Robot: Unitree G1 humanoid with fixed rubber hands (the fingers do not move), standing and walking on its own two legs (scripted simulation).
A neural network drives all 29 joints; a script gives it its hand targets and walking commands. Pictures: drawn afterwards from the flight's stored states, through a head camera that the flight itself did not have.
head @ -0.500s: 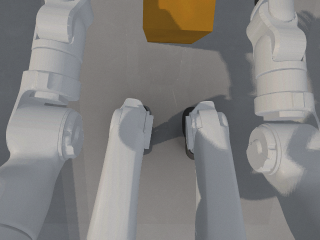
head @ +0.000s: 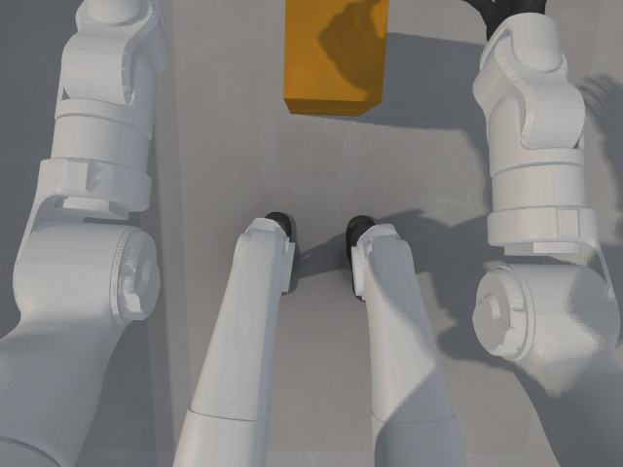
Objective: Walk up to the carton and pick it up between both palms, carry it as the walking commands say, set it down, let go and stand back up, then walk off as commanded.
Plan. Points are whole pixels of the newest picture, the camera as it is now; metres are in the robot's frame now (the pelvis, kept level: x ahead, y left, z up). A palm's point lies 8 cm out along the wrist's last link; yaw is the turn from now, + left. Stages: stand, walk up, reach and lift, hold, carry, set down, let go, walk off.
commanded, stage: set down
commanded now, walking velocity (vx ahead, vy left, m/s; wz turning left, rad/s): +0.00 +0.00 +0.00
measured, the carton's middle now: (330, 57) +0.56 -0.01 -0.49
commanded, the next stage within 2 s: let go in 0.22 s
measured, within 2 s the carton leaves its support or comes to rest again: neither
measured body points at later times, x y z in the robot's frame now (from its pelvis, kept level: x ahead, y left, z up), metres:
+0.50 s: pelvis +0.05 +0.00 +0.08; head +0.34 +0.01 +0.42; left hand +0.50 +0.18 -0.06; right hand +0.50 -0.16 -0.06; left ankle +0.11 +0.10 -0.58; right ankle +0.11 -0.12 -0.58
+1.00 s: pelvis +0.13 +0.00 +0.15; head +0.26 -0.01 +0.58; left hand +0.37 +0.21 +0.05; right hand +0.35 -0.22 +0.05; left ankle +0.11 +0.10 -0.58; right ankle +0.11 -0.12 -0.58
